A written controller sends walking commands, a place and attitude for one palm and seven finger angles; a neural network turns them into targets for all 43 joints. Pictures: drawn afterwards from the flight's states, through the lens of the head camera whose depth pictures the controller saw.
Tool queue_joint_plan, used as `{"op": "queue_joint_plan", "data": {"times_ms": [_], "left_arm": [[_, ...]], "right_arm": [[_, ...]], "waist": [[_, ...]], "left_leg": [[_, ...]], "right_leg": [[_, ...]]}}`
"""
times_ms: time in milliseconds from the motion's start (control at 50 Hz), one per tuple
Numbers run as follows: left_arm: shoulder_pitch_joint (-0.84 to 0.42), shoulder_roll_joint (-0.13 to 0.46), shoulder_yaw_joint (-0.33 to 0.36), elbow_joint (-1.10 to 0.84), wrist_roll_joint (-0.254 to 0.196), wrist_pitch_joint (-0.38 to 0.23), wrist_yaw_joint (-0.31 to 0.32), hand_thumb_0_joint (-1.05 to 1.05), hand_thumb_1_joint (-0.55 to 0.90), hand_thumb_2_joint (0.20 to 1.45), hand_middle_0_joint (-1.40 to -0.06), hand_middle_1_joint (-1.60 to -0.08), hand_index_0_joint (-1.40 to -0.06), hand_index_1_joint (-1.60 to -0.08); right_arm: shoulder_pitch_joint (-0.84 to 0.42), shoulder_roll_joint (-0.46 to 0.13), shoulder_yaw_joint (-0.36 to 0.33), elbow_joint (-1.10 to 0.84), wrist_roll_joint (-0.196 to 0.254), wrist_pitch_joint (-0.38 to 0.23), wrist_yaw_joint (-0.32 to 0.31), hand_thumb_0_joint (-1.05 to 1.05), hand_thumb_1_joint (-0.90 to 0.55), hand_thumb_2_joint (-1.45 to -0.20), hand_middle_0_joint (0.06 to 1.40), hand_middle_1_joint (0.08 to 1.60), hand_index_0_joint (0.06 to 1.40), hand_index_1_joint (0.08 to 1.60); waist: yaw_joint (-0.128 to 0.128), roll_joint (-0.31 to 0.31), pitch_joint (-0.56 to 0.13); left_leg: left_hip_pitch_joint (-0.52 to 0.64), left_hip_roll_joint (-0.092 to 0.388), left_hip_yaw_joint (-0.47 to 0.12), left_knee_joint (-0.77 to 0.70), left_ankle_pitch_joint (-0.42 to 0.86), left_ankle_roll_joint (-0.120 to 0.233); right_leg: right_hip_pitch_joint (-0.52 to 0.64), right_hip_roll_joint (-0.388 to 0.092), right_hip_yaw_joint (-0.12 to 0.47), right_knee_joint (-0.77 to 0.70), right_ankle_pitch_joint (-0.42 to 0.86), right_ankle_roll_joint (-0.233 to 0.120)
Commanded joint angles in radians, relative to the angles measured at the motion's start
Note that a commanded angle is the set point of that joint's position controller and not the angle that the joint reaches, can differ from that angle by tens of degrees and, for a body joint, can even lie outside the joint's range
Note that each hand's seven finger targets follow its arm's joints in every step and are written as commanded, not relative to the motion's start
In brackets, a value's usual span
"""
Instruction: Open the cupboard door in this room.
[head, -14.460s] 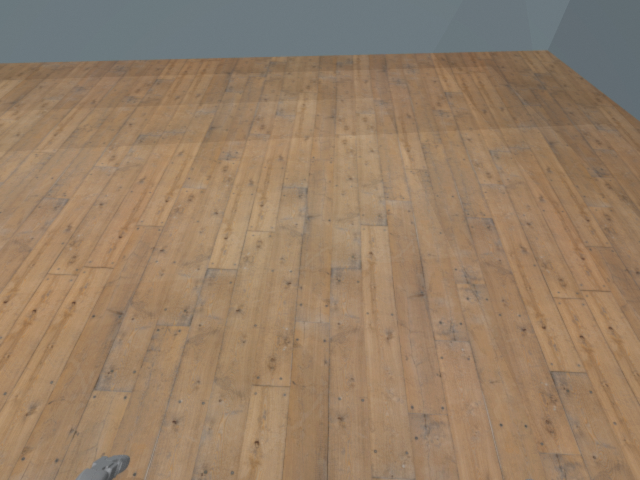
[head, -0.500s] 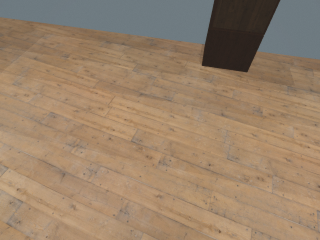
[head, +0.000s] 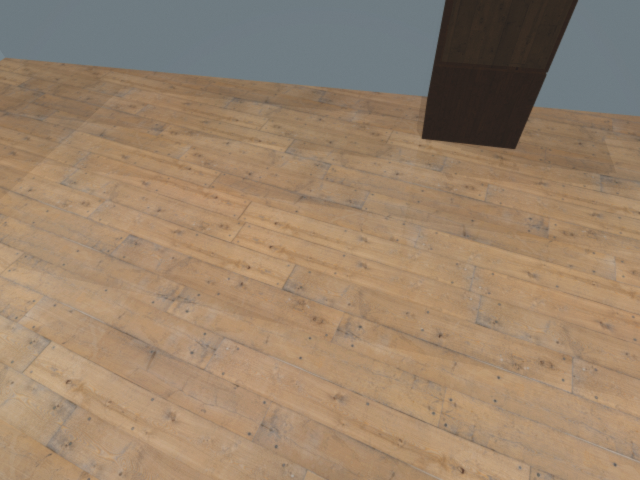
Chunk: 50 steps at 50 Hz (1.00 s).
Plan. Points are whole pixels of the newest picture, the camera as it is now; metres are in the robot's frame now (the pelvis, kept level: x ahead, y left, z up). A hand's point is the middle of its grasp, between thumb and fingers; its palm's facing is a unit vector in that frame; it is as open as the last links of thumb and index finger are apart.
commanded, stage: stand and wait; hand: left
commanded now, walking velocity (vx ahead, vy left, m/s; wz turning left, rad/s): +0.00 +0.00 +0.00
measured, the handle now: out of the picture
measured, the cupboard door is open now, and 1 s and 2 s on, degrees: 0 0 0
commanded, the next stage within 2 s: turn or walk to find it in 0.46 s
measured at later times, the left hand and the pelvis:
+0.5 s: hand out of the picture -0.04 +0.19 -0.17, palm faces +0.08 -0.98 -0.16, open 7.3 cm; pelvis -0.02 +0.03 +0.01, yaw +1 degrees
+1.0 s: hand out of the picture -0.03 +0.20 -0.17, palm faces +0.06 -0.98 -0.19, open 7.3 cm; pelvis -0.02 +0.03 +0.01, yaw +2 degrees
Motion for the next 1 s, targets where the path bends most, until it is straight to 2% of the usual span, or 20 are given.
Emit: {"op": "queue_joint_plan", "data": {"times_ms": [0, 20, 40, 60, 120, 180, 200, 220, 240, 260, 280, 300, 340, 440, 500, 540, 620, 820, 960, 980], "left_arm": [[0.118, 0.166, 0.020, -0.014, -0.003, -0.029, 0.007, 0.000, 0.900, 0.900, -0.200, -0.300, -0.200, -0.300], [0.095, 0.147, 0.014, -0.019, -0.001, -0.024, 0.008, 0.000, 0.900, 0.900, -0.200, -0.300, -0.200, -0.300], [0.063, 0.147, 0.011, -0.022, 0.000, -0.023, 0.007, 0.000, 0.900, 0.900, -0.200, -0.300, -0.200, -0.300], [0.049, 0.149, 0.010, -0.026, 0.000, -0.023, 0.004, 0.000, 0.900, 0.900, -0.200, -0.300, -0.200, -0.300], [0.061, 0.153, 0.005, -0.011, 0.001, -0.025, 0.001, 0.000, 0.900, 0.900, -0.200, -0.300, -0.200, -0.300], [0.057, 0.151, 0.004, 0.004, -0.004, -0.024, 0.000, 0.000, 0.900, 0.900, -0.200, -0.300, -0.200, -0.300], [0.042, 0.146, 0.004, 0.006, -0.009, -0.022, 0.000, 0.000, 0.900, 0.900, -0.200, -0.300, -0.200, -0.300], [0.041, 0.131, 0.000, 0.007, -0.011, -0.019, -0.001, 0.000, 0.900, 0.900, -0.200, -0.300, -0.200, -0.300], [0.053, 0.102, -0.004, 0.007, -0.014, -0.014, -0.002, 0.000, 0.900, 0.900, -0.200, -0.300, -0.200, -0.300], [0.068, 0.082, -0.009, 0.007, -0.013, -0.010, -0.002, 0.000, 0.900, 0.900, -0.200, -0.300, -0.200, -0.300], [0.077, 0.070, -0.010, 0.016, -0.008, -0.009, -0.001, 0.000, 0.900, 0.900, -0.200, -0.300, -0.200, -0.300], [0.073, 0.080, -0.009, 0.030, -0.008, -0.008, -0.002, 0.000, 0.900, 0.900, -0.200, -0.300, -0.200, -0.300], [0.082, 0.079, -0.013, 0.045, -0.011, -0.009, -0.002, 0.000, 0.900, 0.900, -0.200, -0.300, -0.200, -0.300], [0.126, 0.067, -0.021, 0.073, -0.010, -0.018, -0.001, 0.000, 0.900, 0.900, -0.200, -0.300, -0.200, -0.300], [0.121, 0.070, -0.012, 0.069, -0.011, -0.013, 0.000, 0.000, 0.900, 0.900, -0.200, -0.300, -0.200, -0.300], [0.117, 0.071, -0.007, 0.058, -0.009, -0.007, 0.001, 0.000, 0.900, 0.900, -0.200, -0.300, -0.200, -0.300], [0.138, 0.052, -0.012, 0.062, -0.007, -0.009, 0.003, 0.000, 0.900, 0.900, -0.200, -0.300, -0.200, -0.300], [0.143, 0.066, -0.016, 0.065, -0.009, -0.020, 0.006, 0.000, 0.900, 0.900, -0.200, -0.300, -0.200, -0.300], [0.138, 0.082, -0.013, 0.066, -0.008, -0.027, 0.003, 0.000, 0.900, 0.900, -0.200, -0.300, -0.200, -0.300], [0.135, 0.072, -0.014, 0.064, -0.008, -0.024, 0.003, 0.000, 0.900, 0.900, -0.200, -0.300, -0.200, -0.300]], "right_arm": [[-0.036, -0.072, -0.013, -0.082, 0.004, -0.003, -0.009, 0.000, -0.900, -0.900, 0.200, 0.300, 0.200, 0.300], [-0.036, -0.062, -0.013, -0.075, 0.004, 0.000, -0.007, 0.000, -0.900, -0.900, 0.200, 0.300, 0.200, 0.300], [-0.021, -0.047, -0.009, -0.060, 0.007, 0.002, -0.005, 0.000, -0.900, -0.900, 0.200, 0.300, 0.200, 0.300], [-0.007, -0.040, -0.005, -0.050, 0.008, 0.003, -0.002, 0.000, -0.900, -0.900, 0.200, 0.300, 0.200, 0.300], [0.000, -0.030, 0.000, -0.036, 0.009, 0.003, 0.004, 0.000, -0.900, -0.900, 0.200, 0.300, 0.200, 0.300], [0.023, -0.033, 0.005, -0.018, 0.006, -0.003, 0.004, 0.000, -0.900, -0.900, 0.200, 0.300, 0.200, 0.300], [0.045, -0.040, 0.005, -0.007, 0.005, -0.009, 0.003, 0.000, -0.900, -0.900, 0.200, 0.300, 0.200, 0.300], [0.058, -0.052, 0.004, 0.004, 0.006, -0.016, 0.005, 0.000, -0.900, -0.900, 0.200, 0.300, 0.200, 0.300], [0.050, -0.076, 0.003, 0.006, 0.003, -0.024, 0.001, 0.000, -0.900, -0.900, 0.200, 0.300, 0.200, 0.300], [0.035, -0.101, 0.003, 0.003, 0.001, -0.028, -0.001, 0.000, -0.900, -0.900, 0.200, 0.300, 0.200, 0.300], [0.012, -0.097, 0.005, 0.000, 0.002, -0.025, -0.002, 0.000, -0.900, -0.900, 0.200, 0.300, 0.200, 0.300], [-0.002, -0.086, 0.008, 0.005, 0.005, -0.029, -0.002, 0.000, -0.900, -0.900, 0.200, 0.300, 0.200, 0.300], [0.015, -0.072, 0.013, 0.010, 0.008, -0.030, -0.003, 0.000, -0.900, -0.900, 0.200, 0.300, 0.200, 0.300], [0.044, -0.060, 0.018, 0.018, 0.009, -0.040, -0.008, 0.000, -0.900, -0.900, 0.200, 0.300, 0.200, 0.300], [0.046, -0.072, 0.013, 0.009, 0.008, -0.036, -0.007, 0.000, -0.900, -0.900, 0.200, 0.300, 0.200, 0.300], [0.042, -0.086, 0.007, -0.003, 0.007, -0.030, -0.004, 0.000, -0.900, -0.900, 0.200, 0.300, 0.200, 0.300], [0.054, -0.079, 0.006, -0.001, 0.007, -0.032, -0.005, 0.000, -0.900, -0.900, 0.200, 0.300, 0.200, 0.300], [0.094, -0.055, 0.012, 0.026, 0.009, -0.038, -0.002, 0.000, -0.900, -0.900, 0.200, 0.300, 0.200, 0.300], [0.092, -0.064, 0.011, 0.034, 0.009, -0.044, -0.006, 0.000, -0.900, -0.900, 0.200, 0.300, 0.200, 0.300], [0.098, -0.048, 0.012, 0.037, 0.009, -0.044, -0.008, 0.000, -0.900, -0.900, 0.200, 0.300, 0.200, 0.300]], "waist": [[0.049, -0.286, -0.056], [0.041, -0.235, -0.027], [0.023, -0.202, -0.014], [0.016, -0.179, -0.014], [0.018, -0.200, -0.014], [0.006, -0.211, -0.017], [-0.010, -0.185, -0.015], [-0.012, -0.124, -0.025], [-0.003, -0.031, -0.015], [0.011, 0.010, -0.002], [0.020, -0.020, 0.029], [0.018, 0.029, 0.040], [0.015, 0.043, 0.057], [0.013, 0.025, 0.026], [0.011, 0.024, 0.011], [0.013, 0.020, 0.027], [0.016, -0.010, 0.014], [0.010, -0.075, 0.026], [0.009, -0.035, 0.043], [0.005, -0.039, 0.039]], "left_leg": [[-0.182, 0.043, -0.020, 0.265, -0.228, -0.014], [-0.174, 0.048, -0.018, 0.303, -0.220, -0.013], [-0.156, 0.055, -0.009, 0.304, -0.201, -0.016], [-0.144, 0.057, 0.007, 0.279, -0.184, -0.019], [-0.101, 0.057, 0.051, 0.180, -0.113, -0.030], [-0.010, 0.067, 0.070, 0.024, 0.016, -0.036], [0.053, 0.076, 0.070, -0.050, 0.096, -0.035], [0.105, 0.099, 0.037, -0.108, 0.190, -0.027], [0.108, 0.154, -0.022, -0.145, 0.245, -0.007], [0.049, 0.196, -0.052, -0.174, 0.229, 0.014], [0.006, 0.192, -0.034, -0.185, 0.149, 0.013], [-0.009, 0.173, -0.029, -0.198, 0.139, 0.007], [-0.047, 0.163, -0.029, -0.232, 0.106, 0.002], [0.014, 0.154, -0.008, -0.241, 0.159, 0.005], [-0.003, 0.157, -0.027, -0.233, 0.186, 0.010], [-0.044, 0.166, -0.056, -0.243, 0.156, 0.020], [-0.036, 0.162, -0.061, -0.243, 0.127, 0.028], [-0.020, 0.132, -0.013, -0.211, 0.161, 0.015], [0.000, 0.132, 0.004, -0.224, 0.153, 0.014], [0.009, 0.135, 0.010, -0.215, 0.167, 0.013]], "right_leg": [[0.151, -0.351, 0.301, -0.235, 0.591, -0.184], [0.101, -0.337, 0.264, -0.235, 0.573, -0.184], [0.082, -0.310, 0.220, -0.221, 0.578, -0.176], [0.085, -0.285, 0.177, -0.207, 0.596, -0.162], [0.079, -0.240, 0.128, -0.208, 0.548, -0.125], [0.033, -0.203, 0.109, -0.199, 0.402, -0.087], [-0.011, -0.191, 0.097, -0.187, 0.316, -0.062], [-0.047, -0.159, 0.081, -0.160, 0.230, -0.030], [-0.070, -0.109, 0.061, -0.149, 0.149, 0.004], [-0.026, -0.080, 0.050, -0.167, 0.108, 0.026], [-0.008, -0.074, 0.061, -0.213, 0.068, 0.029], [0.011, -0.079, 0.056, -0.212, 0.089, 0.031], [0.059, -0.076, 0.061, -0.221, 0.096, 0.030], [0.076, -0.085, 0.058, -0.246, 0.154, 0.026], [0.085, -0.085, 0.037, -0.207, 0.152, 0.033], [0.074, -0.078, 0.020, -0.177, 0.119, 0.039], [0.068, -0.078, 0.025, -0.182, 0.115, 0.039], [0.066, -0.093, 0.045, -0.219, 0.122, 0.027], [0.052, -0.090, 0.064, -0.245, 0.132, 0.018], [0.049, -0.089, 0.067, -0.241, 0.155, 0.018]]}}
